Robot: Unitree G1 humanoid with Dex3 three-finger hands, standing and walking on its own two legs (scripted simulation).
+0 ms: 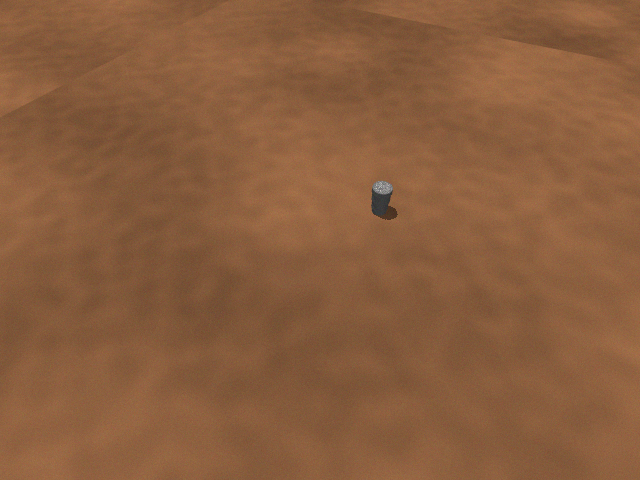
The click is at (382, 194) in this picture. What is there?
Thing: tapered cup
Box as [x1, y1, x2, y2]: [371, 181, 392, 215]
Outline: 385,181 377,181 372,186 372,211 375,214 379,215 385,212 392,190 392,186
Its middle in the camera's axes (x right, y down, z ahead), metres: +0.26 -0.19 +1.73
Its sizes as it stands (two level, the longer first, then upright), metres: 0.088 0.088 0.136
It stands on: the floor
